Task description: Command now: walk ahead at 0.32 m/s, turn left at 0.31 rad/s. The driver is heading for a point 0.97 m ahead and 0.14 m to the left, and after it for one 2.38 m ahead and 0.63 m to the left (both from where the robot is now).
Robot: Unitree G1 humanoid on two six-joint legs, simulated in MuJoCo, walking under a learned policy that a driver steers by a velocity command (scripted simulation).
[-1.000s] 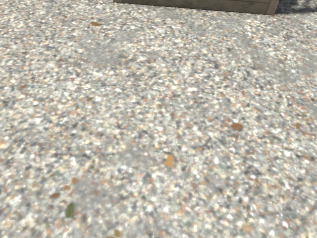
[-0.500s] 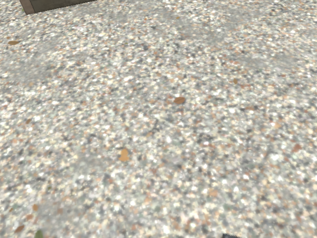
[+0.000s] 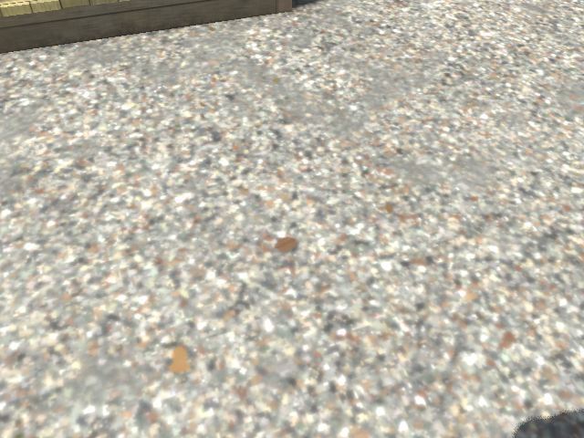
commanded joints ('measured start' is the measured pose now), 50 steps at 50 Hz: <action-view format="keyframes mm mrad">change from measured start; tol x32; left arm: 1 -92 85 29 -110 28 -32 -6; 50 -107 61 42 -2 -21 134 27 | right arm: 1 -14 -147 -29 -70 -5 12 -20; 50 -145 -133 -32 -133 -32 106 -78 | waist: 1 5 133 23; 13 54 162 -91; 16 -22 -238 -384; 50 -23 164 -32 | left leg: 1 167 248 -284 -159 506 190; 13 75 125 -321 151 488 29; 15 -268 -86 -179 634 -510 -67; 17 -379 27 -116 881 -426 -127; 34 61 67 100 70 6 -40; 37 45 465 -302 -110 297 206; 50 172 384 -13 -79 371 189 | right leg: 1 -251 -55 4 -73 56 47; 12 101 47 35 -602 344 36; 15 704 -417 428 -562 1149 -228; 19 376 -309 271 -690 549 -211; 31 239 -310 19 -765 408 -229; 37 -31 -80 -53 -264 -269 75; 50 -85 -75 -32 -116 -84 143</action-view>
